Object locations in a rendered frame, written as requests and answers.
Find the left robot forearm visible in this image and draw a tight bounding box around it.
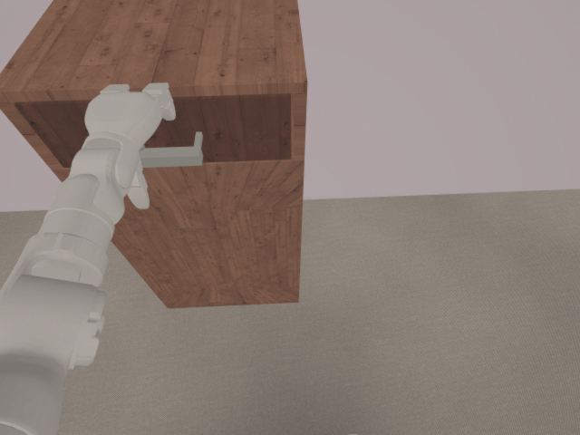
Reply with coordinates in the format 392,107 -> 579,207
0,131 -> 140,311

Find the drawer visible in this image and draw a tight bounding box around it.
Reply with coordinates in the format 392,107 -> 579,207
14,93 -> 291,168

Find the handle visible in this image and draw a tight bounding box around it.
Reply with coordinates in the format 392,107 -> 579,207
139,131 -> 203,168

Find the cabinet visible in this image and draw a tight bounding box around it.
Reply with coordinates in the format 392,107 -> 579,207
0,0 -> 307,309

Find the robot left upper arm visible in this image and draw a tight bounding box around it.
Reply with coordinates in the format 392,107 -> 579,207
0,274 -> 107,435

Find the robot left hand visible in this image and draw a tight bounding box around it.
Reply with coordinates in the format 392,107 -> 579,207
84,82 -> 176,209

